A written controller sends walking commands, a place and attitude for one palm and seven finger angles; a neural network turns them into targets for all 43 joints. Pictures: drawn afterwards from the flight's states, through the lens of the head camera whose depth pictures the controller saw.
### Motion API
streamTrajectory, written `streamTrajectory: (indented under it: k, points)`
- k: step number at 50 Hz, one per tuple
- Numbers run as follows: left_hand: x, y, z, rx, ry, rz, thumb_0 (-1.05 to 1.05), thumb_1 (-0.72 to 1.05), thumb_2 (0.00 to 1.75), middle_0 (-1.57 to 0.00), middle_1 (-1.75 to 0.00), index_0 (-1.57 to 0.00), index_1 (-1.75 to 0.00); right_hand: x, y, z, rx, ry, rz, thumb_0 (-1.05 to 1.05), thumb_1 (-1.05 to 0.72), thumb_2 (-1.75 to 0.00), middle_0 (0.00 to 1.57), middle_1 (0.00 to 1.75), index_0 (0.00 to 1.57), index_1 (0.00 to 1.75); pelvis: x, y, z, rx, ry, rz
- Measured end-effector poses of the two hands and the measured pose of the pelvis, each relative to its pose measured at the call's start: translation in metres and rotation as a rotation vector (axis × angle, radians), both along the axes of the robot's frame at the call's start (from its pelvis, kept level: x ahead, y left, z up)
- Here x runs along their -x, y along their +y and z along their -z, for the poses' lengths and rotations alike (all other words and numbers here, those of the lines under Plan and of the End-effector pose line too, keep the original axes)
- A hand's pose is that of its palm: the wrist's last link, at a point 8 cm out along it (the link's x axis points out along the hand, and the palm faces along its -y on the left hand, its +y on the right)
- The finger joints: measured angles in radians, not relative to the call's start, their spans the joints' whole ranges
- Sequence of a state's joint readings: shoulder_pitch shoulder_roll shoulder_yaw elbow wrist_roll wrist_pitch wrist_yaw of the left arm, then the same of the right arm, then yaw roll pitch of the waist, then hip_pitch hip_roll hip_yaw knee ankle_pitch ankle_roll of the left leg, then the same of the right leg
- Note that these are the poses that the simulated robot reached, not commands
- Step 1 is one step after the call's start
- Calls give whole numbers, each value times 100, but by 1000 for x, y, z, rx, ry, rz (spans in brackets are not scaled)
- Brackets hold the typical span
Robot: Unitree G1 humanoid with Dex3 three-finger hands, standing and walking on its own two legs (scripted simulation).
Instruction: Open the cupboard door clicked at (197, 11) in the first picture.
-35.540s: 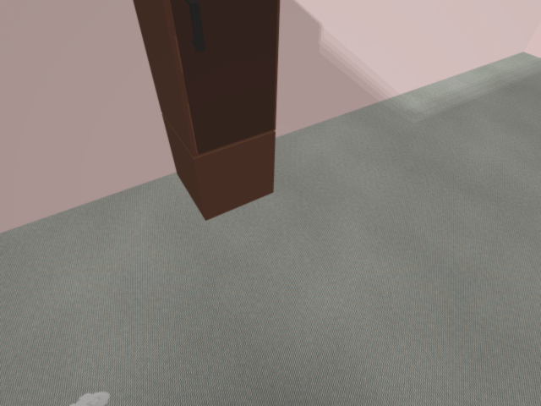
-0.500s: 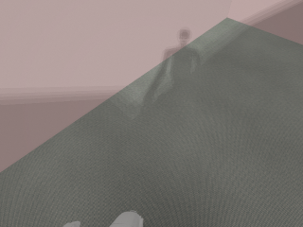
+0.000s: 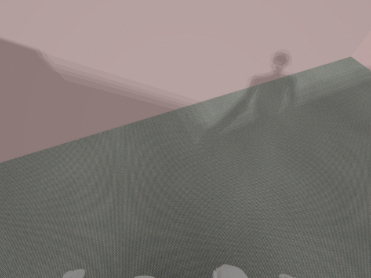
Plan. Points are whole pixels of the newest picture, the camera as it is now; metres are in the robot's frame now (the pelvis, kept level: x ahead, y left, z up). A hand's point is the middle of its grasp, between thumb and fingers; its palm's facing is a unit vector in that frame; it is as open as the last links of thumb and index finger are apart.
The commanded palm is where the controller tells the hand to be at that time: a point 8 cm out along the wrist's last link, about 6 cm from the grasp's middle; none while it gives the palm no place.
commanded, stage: turn to face it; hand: left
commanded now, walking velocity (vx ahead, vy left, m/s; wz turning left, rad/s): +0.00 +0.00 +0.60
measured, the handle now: out of the picture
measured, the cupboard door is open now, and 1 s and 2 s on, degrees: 44 44 44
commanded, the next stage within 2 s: take the last steps up to it in 1.90 s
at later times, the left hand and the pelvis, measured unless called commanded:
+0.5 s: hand out of the picture +0.00 +0.16 -0.16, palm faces +0.34 -0.91 -0.23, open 7.4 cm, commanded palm none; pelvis +0.00 -0.05 +0.00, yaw +20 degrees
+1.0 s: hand out of the picture -0.03 +0.17 -0.15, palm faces +0.59 -0.75 -0.30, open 7.4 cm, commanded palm none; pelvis +0.01 -0.07 -0.01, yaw +37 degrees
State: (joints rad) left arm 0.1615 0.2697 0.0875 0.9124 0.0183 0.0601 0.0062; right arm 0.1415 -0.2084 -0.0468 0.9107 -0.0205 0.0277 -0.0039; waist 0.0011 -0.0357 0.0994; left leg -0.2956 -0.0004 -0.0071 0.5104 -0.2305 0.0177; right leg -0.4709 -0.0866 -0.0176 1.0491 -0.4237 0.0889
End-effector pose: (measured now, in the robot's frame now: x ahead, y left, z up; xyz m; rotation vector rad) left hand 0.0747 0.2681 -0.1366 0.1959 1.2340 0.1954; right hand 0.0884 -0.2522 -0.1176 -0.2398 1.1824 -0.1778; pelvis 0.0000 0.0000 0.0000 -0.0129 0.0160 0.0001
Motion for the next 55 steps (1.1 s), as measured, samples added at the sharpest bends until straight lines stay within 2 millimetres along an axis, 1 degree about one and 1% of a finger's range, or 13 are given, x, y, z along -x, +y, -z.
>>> streamTrajectory:
  k: [5,9,12,19,24,29,31,33,38,43,47,49,55]
  points:
    - [-13,-13,-14,-23,-76,-21,1,91,90,-20,-30,-19,-30,10,-8,12,-38,51,-22,1,-90,-90,20,30,21,30,1,-15,0,0,-2,-60]
    - [-12,-31,-19,-56,-132,-46,1,91,90,-20,-30,-19,-30,11,-25,30,-72,81,-38,1,-90,-90,21,30,21,30,0,-36,9,-22,1,-110]
    - [4,-45,-24,-67,-126,-76,1,91,90,-20,-30,-20,-30,4,-37,36,-80,100,-65,1,-91,-90,20,30,20,30,2,-44,8,-26,-17,-156]
    - [49,-70,-22,-18,-52,-188,1,91,90,-20,-30,-20,-30,-22,-44,21,-69,114,-145,1,-91,-90,20,30,20,30,-3,-53,-4,-53,-19,-255]
    - [86,-71,-9,20,-23,-290,1,91,90,-20,-30,-20,-30,-55,-27,13,-37,103,-255,1,-91,-90,20,30,20,29,-3,-48,-3,-52,-17,-328]
    - [132,-53,17,47,27,-401,1,91,90,-21,-30,-20,-30,-95,10,12,-2,7,-376,1,-91,-90,20,30,20,30,2,-30,14,-28,-15,-400]
    - [147,-45,23,43,61,-436,1,91,90,-20,-30,-20,-30,-103,23,9,3,-25,-413,1,-91,-90,20,30,20,30,4,-27,16,-32,-17,-419]
    - [155,-39,21,32,74,-464,1,91,90,-20,-30,-20,-30,-107,32,3,6,-40,-442,1,-91,-90,20,30,20,30,5,-27,12,-25,-16,-437]
    - [154,-30,3,3,23,-508,1,91,90,-20,-30,-19,-30,-108,44,0,-3,-24,-497,1,-91,-90,20,30,20,30,6,-29,2,-9,-11,-490]
    - [144,-35,-11,-36,-35,-534,1,91,90,-20,-30,-19,-30,-108,42,8,-35,13,-531,1,-90,-90,20,30,20,30,2,-40,0,-7,-10,-544]
    - [137,-50,-16,-73,-77,-559,1,91,90,-20,-30,-19,-30,-115,31,25,-62,49,-552,1,-90,-90,21,30,21,30,-6,-57,7,-21,-3,-595]
    - [139,-62,-17,-90,-86,-577,1,91,90,-20,-30,-20,-30,-121,25,33,-69,64,-562,1,-90,-90,21,30,21,30,-9,-64,10,-25,-6,-621]
    - [160,-102,-23,-49,-50,-668,1,91,90,-20,-30,-20,-30,-139,22,25,-55,101,-631,1,-91,-90,20,30,20,30,-13,-70,-1,-48,-17,-718]
